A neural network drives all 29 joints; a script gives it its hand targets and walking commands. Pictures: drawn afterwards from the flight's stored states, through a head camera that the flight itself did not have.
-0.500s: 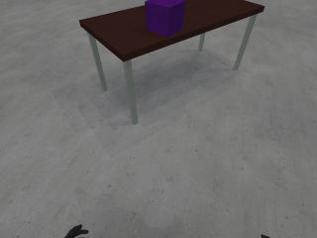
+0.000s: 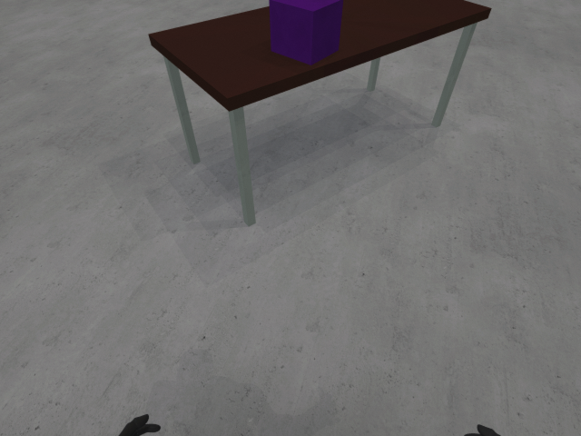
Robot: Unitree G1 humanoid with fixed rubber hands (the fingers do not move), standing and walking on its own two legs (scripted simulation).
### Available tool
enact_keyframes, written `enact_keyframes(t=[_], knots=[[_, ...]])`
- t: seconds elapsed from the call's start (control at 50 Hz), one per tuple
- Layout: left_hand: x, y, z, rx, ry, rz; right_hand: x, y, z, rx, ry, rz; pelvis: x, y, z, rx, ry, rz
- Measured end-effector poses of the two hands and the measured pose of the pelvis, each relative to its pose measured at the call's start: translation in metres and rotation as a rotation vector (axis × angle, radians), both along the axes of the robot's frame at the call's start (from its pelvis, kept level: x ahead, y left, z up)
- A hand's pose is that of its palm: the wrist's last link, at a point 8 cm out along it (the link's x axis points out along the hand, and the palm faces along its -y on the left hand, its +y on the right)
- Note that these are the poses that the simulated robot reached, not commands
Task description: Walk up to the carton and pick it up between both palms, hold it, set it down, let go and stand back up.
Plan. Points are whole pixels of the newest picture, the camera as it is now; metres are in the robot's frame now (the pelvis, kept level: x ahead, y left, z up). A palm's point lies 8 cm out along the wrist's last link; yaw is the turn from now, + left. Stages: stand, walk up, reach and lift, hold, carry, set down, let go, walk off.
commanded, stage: stand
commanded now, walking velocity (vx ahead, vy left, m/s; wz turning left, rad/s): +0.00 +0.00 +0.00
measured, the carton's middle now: (305, 26) +1.46 +0.02 +0.00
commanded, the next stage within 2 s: none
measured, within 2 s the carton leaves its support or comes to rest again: neither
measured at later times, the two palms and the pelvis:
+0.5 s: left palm out of the picture +0.11 +0.25 -0.10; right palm out of the picture +0.11 -0.28 -0.10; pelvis +0.00 +0.00 +0.00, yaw +0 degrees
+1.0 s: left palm out of the picture +0.11 +0.25 -0.10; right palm out of the picture +0.10 -0.28 -0.10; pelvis +0.00 +0.00 +0.00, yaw +0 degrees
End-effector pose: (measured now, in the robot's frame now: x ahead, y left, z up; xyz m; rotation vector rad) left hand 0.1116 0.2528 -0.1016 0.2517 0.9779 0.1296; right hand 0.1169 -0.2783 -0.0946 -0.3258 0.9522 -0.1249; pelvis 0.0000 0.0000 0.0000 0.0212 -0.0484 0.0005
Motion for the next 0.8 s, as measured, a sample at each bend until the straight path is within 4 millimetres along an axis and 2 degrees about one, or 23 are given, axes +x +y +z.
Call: enact_keyframes(t=[0.8], knots=[[-0.006,-0.001,0.000,0.001,0.023,-0.008,-0.014,-0.002,-0.001,0.001,0.028,-0.021,-0.004,0.000,0.003,-0.001,0.005,-0.001]])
